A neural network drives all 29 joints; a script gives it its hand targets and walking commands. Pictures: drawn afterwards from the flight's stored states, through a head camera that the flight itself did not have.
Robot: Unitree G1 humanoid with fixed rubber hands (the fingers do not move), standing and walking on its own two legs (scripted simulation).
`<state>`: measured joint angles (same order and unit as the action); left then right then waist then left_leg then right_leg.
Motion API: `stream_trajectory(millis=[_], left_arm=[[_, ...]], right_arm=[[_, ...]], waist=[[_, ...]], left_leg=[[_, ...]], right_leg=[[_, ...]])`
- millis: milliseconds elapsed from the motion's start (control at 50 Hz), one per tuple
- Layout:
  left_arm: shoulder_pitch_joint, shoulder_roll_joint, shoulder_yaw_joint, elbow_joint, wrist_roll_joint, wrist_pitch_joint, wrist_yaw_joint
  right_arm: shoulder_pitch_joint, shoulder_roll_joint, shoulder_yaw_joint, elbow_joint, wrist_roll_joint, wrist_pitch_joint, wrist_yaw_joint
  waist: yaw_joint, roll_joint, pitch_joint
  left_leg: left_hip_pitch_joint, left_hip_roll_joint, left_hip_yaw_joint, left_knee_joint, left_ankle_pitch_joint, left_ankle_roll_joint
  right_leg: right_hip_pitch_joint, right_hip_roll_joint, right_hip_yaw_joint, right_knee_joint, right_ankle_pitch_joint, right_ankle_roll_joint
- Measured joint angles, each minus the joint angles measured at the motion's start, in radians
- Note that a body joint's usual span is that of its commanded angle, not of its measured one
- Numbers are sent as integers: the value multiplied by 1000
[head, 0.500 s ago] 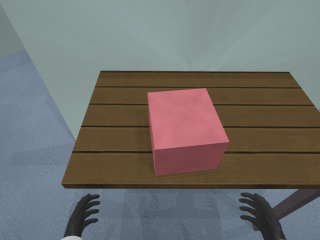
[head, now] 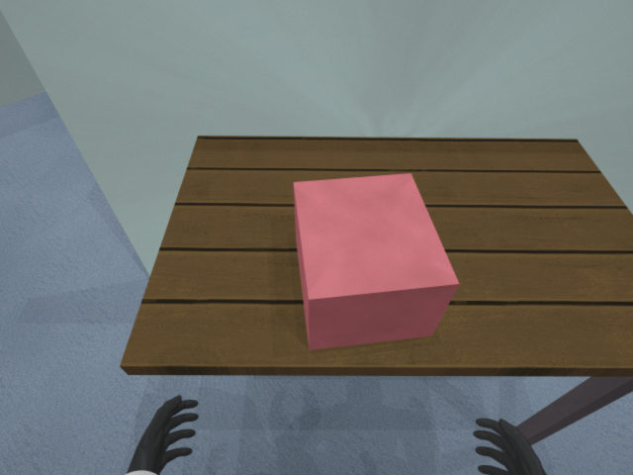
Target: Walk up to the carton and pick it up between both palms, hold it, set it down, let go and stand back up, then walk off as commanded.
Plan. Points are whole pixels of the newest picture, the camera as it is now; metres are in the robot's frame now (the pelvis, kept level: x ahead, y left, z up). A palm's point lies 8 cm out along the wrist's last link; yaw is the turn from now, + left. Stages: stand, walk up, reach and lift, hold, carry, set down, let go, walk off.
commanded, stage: set down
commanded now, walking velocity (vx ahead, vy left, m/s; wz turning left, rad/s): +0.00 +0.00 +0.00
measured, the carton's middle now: (361, 258) +0.43 -0.01 +0.01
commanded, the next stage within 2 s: let go in 0.10 s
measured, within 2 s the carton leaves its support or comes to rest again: neither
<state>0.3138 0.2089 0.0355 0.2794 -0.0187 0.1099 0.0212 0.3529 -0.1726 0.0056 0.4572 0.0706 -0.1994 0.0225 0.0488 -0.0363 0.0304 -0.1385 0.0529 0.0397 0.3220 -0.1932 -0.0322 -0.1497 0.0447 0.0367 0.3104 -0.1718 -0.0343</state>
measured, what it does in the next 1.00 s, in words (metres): stands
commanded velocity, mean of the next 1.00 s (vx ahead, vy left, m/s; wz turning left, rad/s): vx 0.00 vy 0.00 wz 0.00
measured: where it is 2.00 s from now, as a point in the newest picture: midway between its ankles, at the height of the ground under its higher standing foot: outside the picture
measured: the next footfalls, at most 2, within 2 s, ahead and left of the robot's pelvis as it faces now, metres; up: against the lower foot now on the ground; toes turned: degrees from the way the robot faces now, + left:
none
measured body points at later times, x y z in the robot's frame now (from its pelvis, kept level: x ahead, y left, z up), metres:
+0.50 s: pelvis +0.01 +0.01 +0.00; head +0.03 +0.03 +0.45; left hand +0.17 +0.25 -0.09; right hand +0.17 -0.21 -0.08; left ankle -0.02 +0.14 -0.75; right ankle -0.01 -0.10 -0.75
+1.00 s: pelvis +0.01 +0.01 -0.01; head +0.00 +0.03 +0.44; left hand +0.14 +0.32 -0.10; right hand +0.16 -0.29 -0.07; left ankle -0.02 +0.14 -0.75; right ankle -0.01 -0.10 -0.75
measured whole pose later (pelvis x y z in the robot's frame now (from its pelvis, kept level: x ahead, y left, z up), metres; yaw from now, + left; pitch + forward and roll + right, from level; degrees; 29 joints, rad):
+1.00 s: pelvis +0.01 +0.01 -0.01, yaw +0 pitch -1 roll -1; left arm 0.22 0.40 0.04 0.68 -0.02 -0.01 0.00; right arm 0.23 -0.41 0.01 0.70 -0.01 -0.05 0.01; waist 0.05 -0.04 -0.02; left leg -0.14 0.05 0.04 0.44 -0.28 -0.03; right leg -0.14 0.04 0.04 0.41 -0.24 -0.02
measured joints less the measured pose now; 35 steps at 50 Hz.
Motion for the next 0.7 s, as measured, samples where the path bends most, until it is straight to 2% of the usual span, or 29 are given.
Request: stream_trajectory(millis=[200,420,640,700], left_arm=[[-59,8,0,106,0,28,-16],[-79,14,0,109,0,31,-17],[-84,14,0,122,0,32,-18],[-89,38,1,168,0,-18,-18]], right_arm=[[-59,16,0,116,-36,-11,-6],[-113,2,0,208,-41,-43,-10],[-118,-23,0,242,-41,-70,-10],[-120,-50,0,248,-73,-2,-10]], waist=[[0,0,4],[0,0,8],[0,0,8],[0,0,7]], left_leg=[[0,0,0,15,-10,0],[0,1,0,29,-24,0],[0,1,0,36,-31,0],[0,1,0,65,-45,1]], right_leg=[[7,0,0,0,-2,3],[13,0,0,0,-8,6],[17,0,0,0,-11,7],[14,-1,0,35,-29,9]])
